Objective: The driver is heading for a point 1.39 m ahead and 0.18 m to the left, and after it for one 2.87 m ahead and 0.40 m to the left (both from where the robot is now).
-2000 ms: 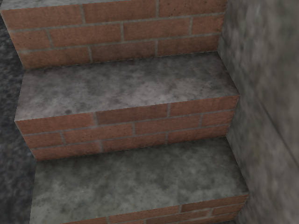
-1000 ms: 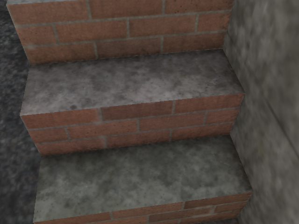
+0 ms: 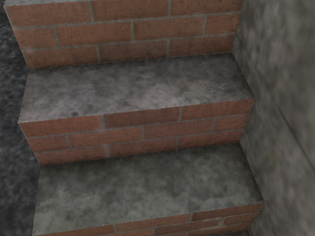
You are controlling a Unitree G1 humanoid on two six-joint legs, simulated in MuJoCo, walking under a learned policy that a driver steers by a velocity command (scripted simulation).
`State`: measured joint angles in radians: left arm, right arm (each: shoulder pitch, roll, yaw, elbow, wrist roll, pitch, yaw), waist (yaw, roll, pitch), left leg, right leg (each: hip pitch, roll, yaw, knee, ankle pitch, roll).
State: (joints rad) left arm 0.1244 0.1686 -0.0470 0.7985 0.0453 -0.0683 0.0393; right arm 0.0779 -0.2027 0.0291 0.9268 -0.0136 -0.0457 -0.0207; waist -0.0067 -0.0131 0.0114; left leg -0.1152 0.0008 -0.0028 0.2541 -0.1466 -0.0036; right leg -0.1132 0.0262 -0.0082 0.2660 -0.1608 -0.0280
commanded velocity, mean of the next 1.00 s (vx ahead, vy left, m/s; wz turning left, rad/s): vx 0.50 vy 0.00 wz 0.00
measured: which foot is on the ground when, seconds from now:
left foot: down 0.00-1.00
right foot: down 0.00-1.00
